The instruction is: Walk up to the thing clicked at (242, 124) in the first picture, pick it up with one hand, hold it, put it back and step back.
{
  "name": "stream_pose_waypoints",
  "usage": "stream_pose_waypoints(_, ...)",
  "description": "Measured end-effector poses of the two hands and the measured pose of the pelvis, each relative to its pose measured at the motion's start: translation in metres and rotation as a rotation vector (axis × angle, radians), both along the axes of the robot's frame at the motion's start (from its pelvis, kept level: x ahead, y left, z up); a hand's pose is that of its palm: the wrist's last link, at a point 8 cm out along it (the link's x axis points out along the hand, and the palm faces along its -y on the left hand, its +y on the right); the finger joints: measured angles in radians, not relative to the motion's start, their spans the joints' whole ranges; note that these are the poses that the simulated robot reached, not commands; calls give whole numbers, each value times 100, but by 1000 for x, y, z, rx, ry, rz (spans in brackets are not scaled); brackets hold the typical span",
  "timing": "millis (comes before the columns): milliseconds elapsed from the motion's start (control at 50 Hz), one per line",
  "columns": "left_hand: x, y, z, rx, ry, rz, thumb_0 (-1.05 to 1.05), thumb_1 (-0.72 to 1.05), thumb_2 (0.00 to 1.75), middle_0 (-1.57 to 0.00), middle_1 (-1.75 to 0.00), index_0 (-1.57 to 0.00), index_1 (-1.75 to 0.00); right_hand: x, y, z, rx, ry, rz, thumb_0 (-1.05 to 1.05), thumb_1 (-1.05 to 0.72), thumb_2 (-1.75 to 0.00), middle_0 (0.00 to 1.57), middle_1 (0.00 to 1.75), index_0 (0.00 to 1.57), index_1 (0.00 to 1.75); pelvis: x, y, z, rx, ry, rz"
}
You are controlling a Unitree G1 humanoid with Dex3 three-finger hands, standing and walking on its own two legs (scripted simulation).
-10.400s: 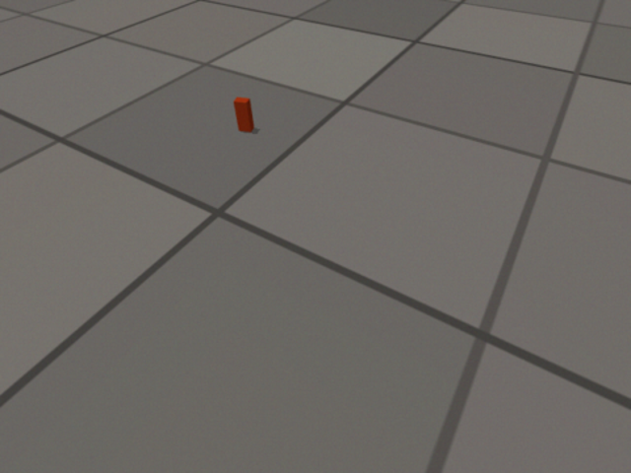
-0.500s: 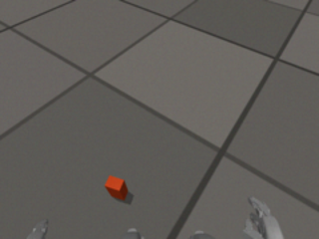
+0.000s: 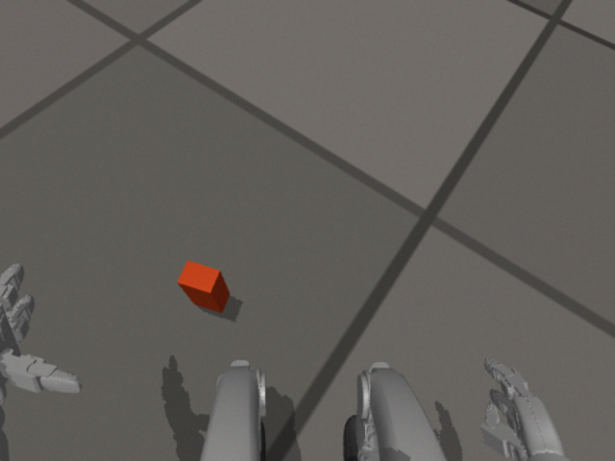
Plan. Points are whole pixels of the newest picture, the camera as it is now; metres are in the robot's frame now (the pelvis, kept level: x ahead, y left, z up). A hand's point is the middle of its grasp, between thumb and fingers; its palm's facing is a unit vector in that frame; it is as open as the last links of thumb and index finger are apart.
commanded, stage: go down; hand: left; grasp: from the side
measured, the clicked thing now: (206, 288) +0.48 +0.25 -0.49
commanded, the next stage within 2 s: approach in 1.32 s
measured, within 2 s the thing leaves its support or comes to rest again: neither
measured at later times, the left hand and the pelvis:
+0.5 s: hand (51, 299) +0.35 +0.40 -0.13, palm faces +0.23 -0.97 -0.11, open 17.0 cm; pelvis -0.03 +0.00 -0.12, yaw -3 degrees
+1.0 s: hand (50, 288) +0.38 +0.42 -0.16, palm faces +0.23 -0.97 -0.07, open 17.2 cm; pelvis -0.04 +0.00 -0.19, yaw -5 degrees
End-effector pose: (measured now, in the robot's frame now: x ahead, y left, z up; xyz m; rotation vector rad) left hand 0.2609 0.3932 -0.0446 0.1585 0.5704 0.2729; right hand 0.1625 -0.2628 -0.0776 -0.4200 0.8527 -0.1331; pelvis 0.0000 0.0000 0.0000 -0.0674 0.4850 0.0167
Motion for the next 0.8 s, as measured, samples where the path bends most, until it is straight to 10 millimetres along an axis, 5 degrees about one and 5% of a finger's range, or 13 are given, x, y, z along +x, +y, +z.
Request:
stream_pose_waypoints(360,45,44,-62,-16,-263,-18,-1,-44,9,-5,-9,-5,-8,-54,-9,-116,-30,239,26,1,-89,-89,20,30,20,30,-23,-4,-95,-22,106,-27)
stream_pose_waypoints(800,71,70,-99,-47,-413,-41,-1,-46,6,-4,-5,-4,-4,-75,-15,-175,-93,279,62,1,-91,-90,20,30,20,30,-41,0,-165,-51,85,-44)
